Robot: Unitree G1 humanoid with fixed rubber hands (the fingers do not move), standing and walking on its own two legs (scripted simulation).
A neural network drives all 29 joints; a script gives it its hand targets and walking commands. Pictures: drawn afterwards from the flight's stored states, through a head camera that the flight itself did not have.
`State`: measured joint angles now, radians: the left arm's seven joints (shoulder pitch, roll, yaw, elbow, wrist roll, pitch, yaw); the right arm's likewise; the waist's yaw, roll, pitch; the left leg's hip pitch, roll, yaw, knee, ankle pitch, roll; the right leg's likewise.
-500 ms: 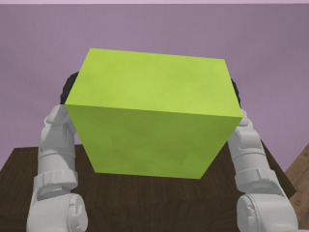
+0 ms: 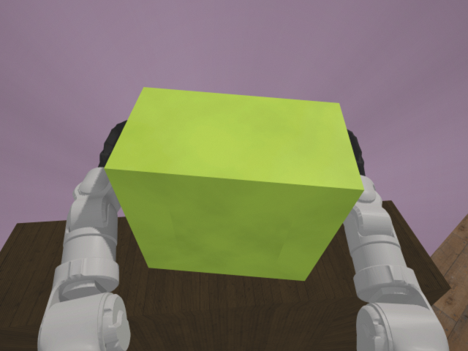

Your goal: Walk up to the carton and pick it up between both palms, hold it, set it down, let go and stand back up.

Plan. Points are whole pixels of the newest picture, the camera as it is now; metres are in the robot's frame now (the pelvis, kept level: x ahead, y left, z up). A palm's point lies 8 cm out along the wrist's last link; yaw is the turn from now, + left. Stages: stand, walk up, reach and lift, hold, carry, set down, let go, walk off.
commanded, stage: set down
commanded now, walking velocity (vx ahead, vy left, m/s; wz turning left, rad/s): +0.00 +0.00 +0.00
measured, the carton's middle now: (233, 194) +0.36 -0.01 +0.11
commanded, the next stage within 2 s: none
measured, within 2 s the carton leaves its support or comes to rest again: rests again in 1.92 s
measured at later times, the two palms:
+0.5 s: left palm (122, 175) +0.41 +0.18 +0.13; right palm (346, 185) +0.35 -0.22 +0.13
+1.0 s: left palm (125, 182) +0.42 +0.19 +0.10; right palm (338, 192) +0.35 -0.21 +0.10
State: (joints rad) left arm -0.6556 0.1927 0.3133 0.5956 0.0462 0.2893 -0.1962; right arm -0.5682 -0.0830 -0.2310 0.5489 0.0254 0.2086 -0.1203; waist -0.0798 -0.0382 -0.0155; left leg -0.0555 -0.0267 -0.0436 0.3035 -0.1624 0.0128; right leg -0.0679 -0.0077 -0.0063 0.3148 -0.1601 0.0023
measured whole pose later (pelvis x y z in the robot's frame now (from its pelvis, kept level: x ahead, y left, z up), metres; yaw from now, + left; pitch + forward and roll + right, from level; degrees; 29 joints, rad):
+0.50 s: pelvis +0.01 +0.01 +0.00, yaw +0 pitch -4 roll +0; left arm -0.66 0.22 0.28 0.76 0.05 0.14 -0.22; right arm -0.52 -0.04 -0.27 0.55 -0.03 0.17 -0.12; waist -0.10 -0.04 -0.01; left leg -0.07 -0.03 -0.04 0.31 -0.17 0.02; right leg -0.07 -0.01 -0.01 0.31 -0.17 0.01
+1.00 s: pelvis +0.02 +0.01 +0.00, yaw +0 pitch -1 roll +0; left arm -0.66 0.24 0.25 0.86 0.05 0.03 -0.22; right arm -0.49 -0.01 -0.29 0.55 -0.07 0.13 -0.12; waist -0.11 -0.04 -0.01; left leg -0.13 -0.03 -0.04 0.34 -0.20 0.02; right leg -0.12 -0.01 -0.01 0.31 -0.18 0.02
